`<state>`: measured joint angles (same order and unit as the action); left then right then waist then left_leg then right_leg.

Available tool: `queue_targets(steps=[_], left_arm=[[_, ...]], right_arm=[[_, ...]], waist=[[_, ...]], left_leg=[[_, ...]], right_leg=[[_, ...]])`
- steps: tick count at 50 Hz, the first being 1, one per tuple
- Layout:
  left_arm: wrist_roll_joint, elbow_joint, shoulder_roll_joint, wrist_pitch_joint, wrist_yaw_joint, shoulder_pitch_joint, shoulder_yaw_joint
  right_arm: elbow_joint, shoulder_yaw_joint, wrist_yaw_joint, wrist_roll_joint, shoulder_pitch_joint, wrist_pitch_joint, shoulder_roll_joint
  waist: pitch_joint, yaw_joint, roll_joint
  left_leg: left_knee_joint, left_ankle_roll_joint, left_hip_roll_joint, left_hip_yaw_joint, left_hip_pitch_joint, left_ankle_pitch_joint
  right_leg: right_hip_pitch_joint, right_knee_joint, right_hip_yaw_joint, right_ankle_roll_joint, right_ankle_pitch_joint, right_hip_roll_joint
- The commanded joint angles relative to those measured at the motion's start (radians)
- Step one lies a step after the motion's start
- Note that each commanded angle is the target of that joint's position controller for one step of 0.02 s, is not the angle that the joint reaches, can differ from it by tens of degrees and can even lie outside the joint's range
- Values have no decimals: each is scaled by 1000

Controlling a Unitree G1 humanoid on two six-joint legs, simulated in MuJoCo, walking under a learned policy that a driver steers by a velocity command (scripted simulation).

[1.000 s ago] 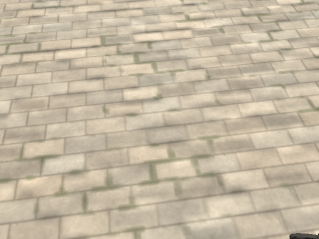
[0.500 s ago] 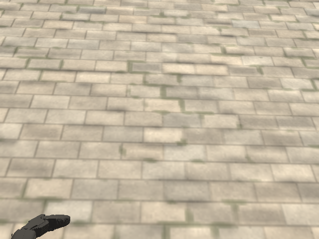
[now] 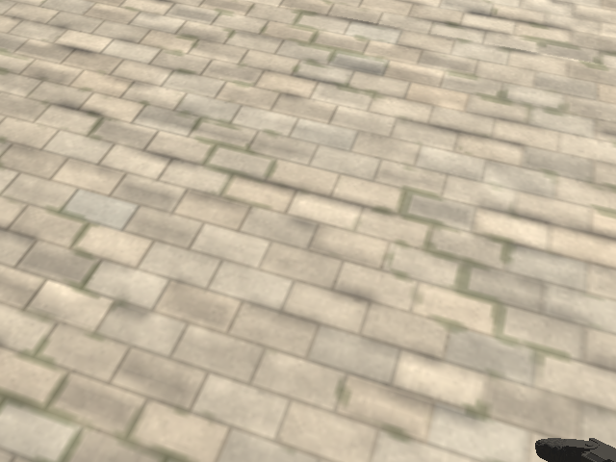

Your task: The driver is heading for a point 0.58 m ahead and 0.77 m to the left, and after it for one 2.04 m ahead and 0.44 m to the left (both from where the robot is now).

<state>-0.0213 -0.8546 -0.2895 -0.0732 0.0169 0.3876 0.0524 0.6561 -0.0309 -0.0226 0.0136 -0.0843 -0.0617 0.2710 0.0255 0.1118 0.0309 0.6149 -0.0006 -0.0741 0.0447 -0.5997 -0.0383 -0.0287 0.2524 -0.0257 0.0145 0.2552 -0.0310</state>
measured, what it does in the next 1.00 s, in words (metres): walks ahead, turning left: left foot, then right foot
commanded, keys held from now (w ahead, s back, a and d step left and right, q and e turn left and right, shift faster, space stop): w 0.06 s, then w+q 0.94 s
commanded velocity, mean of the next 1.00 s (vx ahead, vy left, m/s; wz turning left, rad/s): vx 0.50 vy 0.00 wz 0.45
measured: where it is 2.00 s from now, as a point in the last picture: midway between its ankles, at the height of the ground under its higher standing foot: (208, 223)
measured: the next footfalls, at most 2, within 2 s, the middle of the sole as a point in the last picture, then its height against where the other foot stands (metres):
left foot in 0.10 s outside the picture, level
right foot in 0.58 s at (378, 449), level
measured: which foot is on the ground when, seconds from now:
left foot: up 0.00-0.08, down 0.10-0.58, up 0.60-1.00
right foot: down 0.00-0.12, up 0.14-0.56, down 0.58-1.00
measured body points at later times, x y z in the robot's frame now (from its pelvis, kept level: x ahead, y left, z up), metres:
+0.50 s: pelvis +0.27 +0.04 +0.00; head +0.30 +0.06 +0.45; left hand +0.48 +0.31 -0.08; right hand +0.32 -0.25 -0.11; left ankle +0.18 +0.14 -0.74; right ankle +0.47 -0.08 -0.71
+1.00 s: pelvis +0.53 +0.10 -0.01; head +0.55 +0.12 +0.44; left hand +0.40 +0.37 -0.14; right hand +0.84 -0.01 -0.08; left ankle +0.61 +0.29 -0.71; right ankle +0.47 -0.07 -0.74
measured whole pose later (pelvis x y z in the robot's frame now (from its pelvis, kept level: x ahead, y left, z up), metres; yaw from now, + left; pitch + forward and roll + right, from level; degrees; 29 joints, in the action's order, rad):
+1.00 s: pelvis +0.53 +0.10 -0.01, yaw +28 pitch +1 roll -3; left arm -0.02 -0.85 -0.31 -0.07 0.00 0.33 0.08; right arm 0.62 -0.06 -0.04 0.02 -0.09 -0.01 0.29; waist 0.05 0.10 0.03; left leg 0.67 -0.03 -0.09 0.00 -0.63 -0.05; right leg 0.07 0.24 -0.22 -0.03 0.32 0.01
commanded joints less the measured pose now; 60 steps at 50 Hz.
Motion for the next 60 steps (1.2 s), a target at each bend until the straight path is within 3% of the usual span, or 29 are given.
queue_targets(steps=[1,3,5,6,7,8,9,11,15,20,25,28,29,30,31,32,33,36,40,45,49,51,53,54,55,56,57,59,60], left_arm=[[-9,41,-186,0,-6,-10,42],[-11,34,-202,12,-11,-21,45],[4,44,-160,14,-20,-30,27],[32,91,-75,-1,-19,31,-4],[24,92,-67,-24,-17,35,-11],[-1,111,-155,-42,-8,-36,12],[-11,129,-156,-51,-4,-108,12],[23,132,-143,-49,-9,-135,16],[35,151,-98,-24,-9,-158,9],[28,208,-64,-30,0,-364,-9],[15,236,-114,-42,11,-420,8],[22,200,-155,-51,0,-259,35],[36,186,-208,-53,-9,-108,51],[39,154,-281,-35,-8,-22,73],[19,161,-197,-28,-2,-30,55],[17,169,-138,-25,-6,-70,40],[26,172,-119,-22,-7,-122,33],[36,152,-78,-26,-9,-183,23],[25,118,-122,-38,-11,-170,44],[18,93,-160,-25,-19,-153,55],[-3,65,-198,-5,-20,-108,68],[-14,62,-229,8,-24,-109,78],[-21,68,-232,23,-30,-124,77],[4,80,-190,21,-35,-105,59],[48,147,-44,0,-23,-20,9],[14,154,-116,-35,-11,-111,16],[-23,184,-171,-54,-4,-206,30],[9,159,-154,-65,-14,-194,26],[14,142,-156,-53,-11,-161,30]], right_arm=[[-94,-19,-12,6,96,-20,75],[-81,-32,-13,3,41,-23,102],[-6,-75,-1,-5,-215,-16,185],[7,-98,9,-21,-342,-6,295],[22,-93,3,5,-371,-1,274],[15,-71,0,8,-318,-4,212],[3,-62,0,-1,-261,-7,180],[-9,-49,-2,-15,-172,-10,138],[-2,-59,14,-7,-153,-15,154],[39,-77,36,5,-239,-8,195],[69,-80,43,14,-301,5,192],[65,-67,41,5,-296,19,149],[45,-45,38,-9,-294,17,90],[17,-26,38,18,-420,5,29],[34,-43,41,29,-409,2,126],[26,-60,40,27,-308,7,182],[18,-62,43,18,-258,13,175],[0,-62,31,16,-226,28,119],[-41,-48,23,7,-159,42,71],[-75,-36,-9,9,-28,30,55],[-120,-41,-28,11,60,34,72],[-128,-57,-32,4,35,40,103],[-73,-101,-23,4,-186,48,175],[-23,-136,-4,11,-369,58,249],[-34,-148,4,23,-328,50,369],[-72,-122,-2,16,-350,31,291],[-56,-102,-7,6,-319,13,232],[-59,-79,-4,1,-194,4,166],[-71,-65,0,-14,-146,1,132]], waist=[[26,-34,-117],[-3,-86,-121],[-174,-208,-78],[-325,-213,131],[-389,-211,258],[-257,-215,167],[-160,-200,112],[-66,-138,39],[-39,-94,49],[3,-160,29],[0,-160,48],[-83,-76,59],[-222,-12,-36],[-355,-57,-349],[-298,-43,-282],[-172,-23,-183],[-105,-41,-118],[-20,-92,-154],[4,-94,-115],[27,-54,-91],[56,-44,-90],[22,-80,-111],[-103,-213,-99],[-196,-288,-14],[-268,-155,272],[-393,-227,154],[-246,-238,93],[-120,-150,-3],[-103,-115,22]], left_leg=[[-72,-22,26,-25,72,1],[-125,-53,52,-50,185,-37],[-130,-116,36,-30,558,-35],[-130,-253,-213,365,920,-76],[-288,-351,-292,698,1002,-257],[-318,-314,-261,626,915,-343],[-327,-286,-215,500,793,-292],[-374,-260,-144,364,575,-108],[-436,-282,-99,268,412,27],[-423,-228,-47,205,333,-19],[-315,-193,-89,314,426,-89],[-123,-141,-20,311,405,-19],[147,-104,45,236,290,-136],[471,-39,172,101,-48,-529],[620,-25,97,132,-176,-542],[659,-19,62,124,-209,-450],[648,-11,29,95,-179,-377],[552,-6,-32,74,-86,-284],[417,10,-52,53,-116,-189],[147,-6,-33,-15,-46,42],[36,-46,-11,-57,-27,-7],[14,-84,41,-107,59,-109],[-53,-144,129,-154,380,-102],[-68,-193,72,-17,692,-98],[-166,-372,-191,557,978,-295],[-313,-409,-254,789,1009,-456],[-338,-356,-231,654,918,-382],[-335,-294,-160,426,653,-163],[-355,-280,-136,354,563,-53]], right_leg=[[-31,-64,152,158,-273,277],[-5,19,133,133,-417,279],[-105,353,22,71,-548,196],[-448,736,-43,-1,-210,83],[-669,940,51,-22,299,-4],[-781,1013,105,-9,270,58],[-789,989,90,4,183,97],[-692,855,93,-9,68,145],[-598,690,75,-59,-30,132],[-490,357,78,-76,-320,69],[-418,246,118,-45,-272,51],[-154,184,93,17,-185,62],[95,207,238,78,-149,221],[402,119,670,231,74,441],[369,60,783,230,274,458],[256,43,635,189,252,417],[143,29,506,167,122,376],[-48,-47,281,152,-94,296],[-65,-104,139,183,-252,310],[-43,-114,-44,147,-324,279],[55,-79,-102,117,-382,315],[99,32,-140,97,-662,319],[31,355,-199,57,-862,279],[-200,653,-201,13,-614,239],[-647,1008,-134,-49,297,42],[-748,1121,100,-36,352,24],[-826,1109,105,-15,248,67],[-719,940,98,-10,98,148],[-643,896,101,-14,54,177]])
Keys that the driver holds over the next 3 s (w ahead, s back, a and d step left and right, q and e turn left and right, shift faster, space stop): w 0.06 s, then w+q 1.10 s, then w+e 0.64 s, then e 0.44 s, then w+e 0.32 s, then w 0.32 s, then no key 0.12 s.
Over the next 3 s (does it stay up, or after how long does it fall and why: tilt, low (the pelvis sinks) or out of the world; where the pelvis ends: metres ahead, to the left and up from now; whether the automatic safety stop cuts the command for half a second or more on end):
stays up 1.37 0.43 -0.02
